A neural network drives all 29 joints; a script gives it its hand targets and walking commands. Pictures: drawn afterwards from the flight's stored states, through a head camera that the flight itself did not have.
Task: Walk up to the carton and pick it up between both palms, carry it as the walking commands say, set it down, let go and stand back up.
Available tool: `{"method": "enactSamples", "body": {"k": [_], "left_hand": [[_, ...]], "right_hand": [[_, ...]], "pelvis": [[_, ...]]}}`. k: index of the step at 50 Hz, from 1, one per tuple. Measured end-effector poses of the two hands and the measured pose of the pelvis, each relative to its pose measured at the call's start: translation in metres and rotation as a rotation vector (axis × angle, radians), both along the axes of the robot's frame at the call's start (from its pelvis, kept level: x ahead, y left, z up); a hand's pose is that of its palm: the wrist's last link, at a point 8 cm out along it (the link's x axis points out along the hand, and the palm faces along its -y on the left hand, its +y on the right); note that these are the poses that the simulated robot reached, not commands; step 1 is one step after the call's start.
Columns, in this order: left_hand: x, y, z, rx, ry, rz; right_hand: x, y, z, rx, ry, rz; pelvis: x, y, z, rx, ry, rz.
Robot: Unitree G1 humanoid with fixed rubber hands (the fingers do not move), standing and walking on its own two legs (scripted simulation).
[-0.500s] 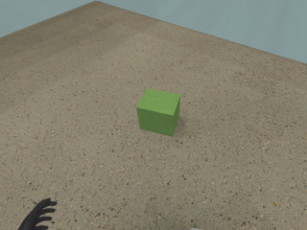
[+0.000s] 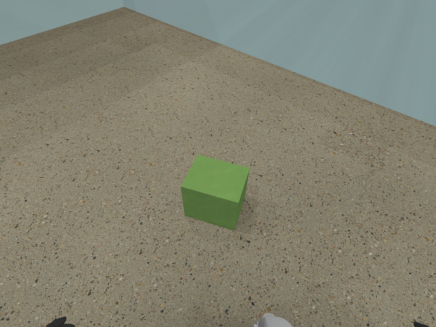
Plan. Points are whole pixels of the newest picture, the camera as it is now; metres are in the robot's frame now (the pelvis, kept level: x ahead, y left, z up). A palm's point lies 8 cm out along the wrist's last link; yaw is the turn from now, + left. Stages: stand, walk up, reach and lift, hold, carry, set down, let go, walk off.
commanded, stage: walk up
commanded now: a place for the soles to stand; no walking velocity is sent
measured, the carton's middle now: (216, 192) +0.84 -0.01 -0.63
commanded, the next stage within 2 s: none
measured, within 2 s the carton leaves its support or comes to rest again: neither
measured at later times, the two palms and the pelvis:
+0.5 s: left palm (65, 295) +0.22 +0.31 -0.10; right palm (393, 248) +0.28 -0.37 -0.06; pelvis +0.18 -0.03 -0.01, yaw +2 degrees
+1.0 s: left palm (98, 229) +0.36 +0.29 -0.09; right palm (369, 216) +0.39 -0.38 -0.11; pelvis +0.29 -0.06 -0.02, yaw +3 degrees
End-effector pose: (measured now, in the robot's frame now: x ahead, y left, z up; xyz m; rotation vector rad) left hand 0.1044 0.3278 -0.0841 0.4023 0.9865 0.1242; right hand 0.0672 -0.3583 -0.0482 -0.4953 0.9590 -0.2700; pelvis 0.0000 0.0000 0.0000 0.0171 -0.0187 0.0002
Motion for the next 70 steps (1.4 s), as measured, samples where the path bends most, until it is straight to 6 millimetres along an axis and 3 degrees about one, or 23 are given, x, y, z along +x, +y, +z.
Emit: {"method": "enactSamples", "body": {"k": [4,7,14,18,21,25,30,33,37,43,48,53,59,64,70], "left_hand": [[0.056,-0.012,0.012,0.043,-0.059,-0.031],[0.079,-0.015,0.018,0.089,-0.108,-0.015],[0.068,-0.011,0.027,0.107,-0.041,0.099],[0.061,-0.004,0.017,0.090,0.026,0.142],[0.072,0.001,-0.001,0.070,0.057,0.153],[0.114,-0.013,-0.014,0.039,0.063,0.120],[0.178,-0.035,-0.009,0.007,0.031,0.053],[0.214,-0.044,-0.003,0.026,-0.001,0.029],[0.249,-0.049,0.000,0.093,-0.057,0.034],[0.254,-0.046,0.012,0.125,-0.042,0.100],[0.253,-0.037,-0.002,0.117,0.009,0.139],[0.260,-0.051,-0.016,0.073,0.051,0.157],[0.281,-0.058,-0.015,0.048,0.043,0.153],[0.297,-0.054,-0.007,0.048,0.027,0.161],[0.305,-0.048,0.001,0.049,0.035,0.168]], "right_hand": [[0.009,-0.022,-0.019,0.019,0.056,-0.030],[0.030,-0.030,-0.038,0.039,0.093,-0.025],[0.112,-0.011,-0.042,0.102,0.110,0.077],[0.163,-0.002,-0.032,0.096,0.080,0.122],[0.198,-0.002,-0.027,0.051,0.023,0.139],[0.216,-0.011,-0.014,0.015,-0.022,0.092],[0.221,-0.031,-0.006,0.001,0.006,0.040],[0.225,-0.046,-0.014,0.008,0.039,0.015],[0.243,-0.056,-0.042,0.037,0.088,0.008],[0.285,-0.036,-0.060,0.094,0.135,0.061],[0.311,-0.029,-0.064,0.081,0.134,0.072],[0.346,-0.022,-0.058,0.097,0.099,0.068],[0.387,-0.014,-0.045,0.109,0.047,0.078],[0.404,-0.009,-0.036,0.115,0.036,0.075],[0.407,-0.004,-0.033,0.126,0.056,0.064]], "pelvis": [[0.033,-0.019,-0.007,0.001,-0.001,0.002],[0.055,-0.032,-0.016,-0.015,-0.002,0.012],[0.100,-0.037,-0.003,-0.018,-0.001,0.037],[0.128,-0.032,-0.002,-0.015,0.001,0.043],[0.150,-0.025,-0.012,-0.013,-0.001,0.041],[0.176,-0.026,-0.011,0.000,-0.008,0.032],[0.206,-0.036,-0.004,-0.002,-0.006,0.027],[0.225,-0.047,-0.007,-0.008,-0.006,0.031],[0.248,-0.064,-0.020,-0.011,-0.005,0.042],[0.270,-0.066,-0.015,-0.010,-0.001,0.056],[0.283,-0.060,-0.021,-0.010,-0.002,0.058],[0.297,-0.061,-0.017,-0.022,-0.006,0.068],[0.308,-0.060,-0.008,-0.020,-0.005,0.070],[0.312,-0.058,-0.001,-0.022,-0.009,0.069],[0.316,-0.055,0.007,-0.021,-0.012,0.067]]}}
